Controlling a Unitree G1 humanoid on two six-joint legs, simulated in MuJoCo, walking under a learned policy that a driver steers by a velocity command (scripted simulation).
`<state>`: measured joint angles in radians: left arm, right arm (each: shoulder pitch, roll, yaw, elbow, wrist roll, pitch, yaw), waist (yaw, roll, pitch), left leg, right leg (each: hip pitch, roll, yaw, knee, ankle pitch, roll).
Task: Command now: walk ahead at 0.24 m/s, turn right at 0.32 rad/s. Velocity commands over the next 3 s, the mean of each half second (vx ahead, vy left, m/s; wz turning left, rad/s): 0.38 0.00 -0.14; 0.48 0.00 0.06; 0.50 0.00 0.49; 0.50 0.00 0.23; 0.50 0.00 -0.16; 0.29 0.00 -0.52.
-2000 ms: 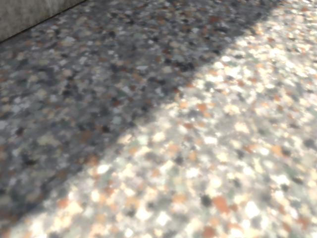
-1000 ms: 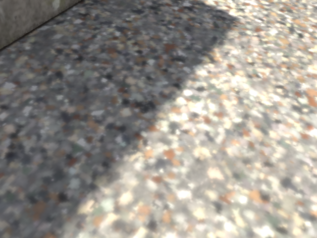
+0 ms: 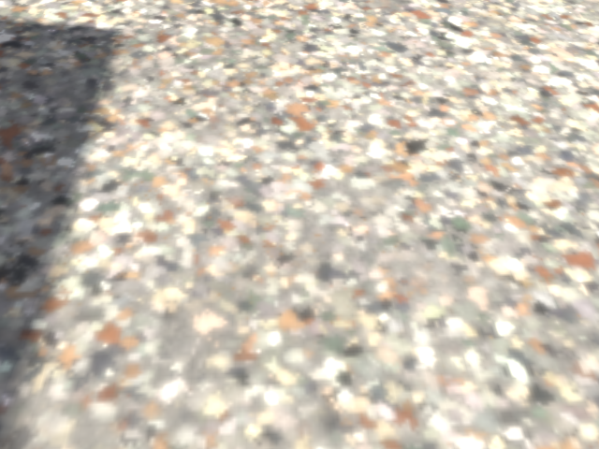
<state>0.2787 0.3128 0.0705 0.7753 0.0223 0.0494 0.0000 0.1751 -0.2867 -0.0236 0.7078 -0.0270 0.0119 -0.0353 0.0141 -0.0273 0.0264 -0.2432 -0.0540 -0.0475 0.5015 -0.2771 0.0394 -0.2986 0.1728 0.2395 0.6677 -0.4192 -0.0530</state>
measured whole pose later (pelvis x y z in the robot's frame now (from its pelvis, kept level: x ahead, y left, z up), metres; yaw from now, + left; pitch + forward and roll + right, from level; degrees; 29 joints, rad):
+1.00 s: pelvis +0.46 -0.05 -0.02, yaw +1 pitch +1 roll +0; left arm 0.43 0.23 0.01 1.03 0.03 -0.07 0.02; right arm 0.05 -0.23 -0.02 0.80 -0.04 -0.06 0.02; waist 0.03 -0.01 0.06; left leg -0.46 -0.06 0.10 0.56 -0.12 0.14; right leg 0.05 0.05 -0.09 0.61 -0.46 -0.06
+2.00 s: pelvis +0.98 +0.04 +0.00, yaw +24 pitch +2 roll -2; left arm 0.48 0.23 0.03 0.98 0.01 -0.07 -0.01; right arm 0.01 -0.23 0.00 0.75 -0.04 -0.05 0.04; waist 0.09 0.01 0.03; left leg -0.44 0.01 0.06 0.52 -0.15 0.08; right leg 0.04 0.02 -0.07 0.33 -0.38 -0.01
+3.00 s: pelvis +1.42 +0.19 +0.00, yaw -2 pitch +1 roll -1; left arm 0.32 0.28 0.07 0.86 0.01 0.01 0.02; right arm 0.09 -0.26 -0.02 0.77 -0.02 -0.01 -0.02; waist 0.06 0.03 0.07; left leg -0.57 0.03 -0.04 0.78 -0.19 -0.04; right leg -0.13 0.17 0.15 0.41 -0.27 -0.11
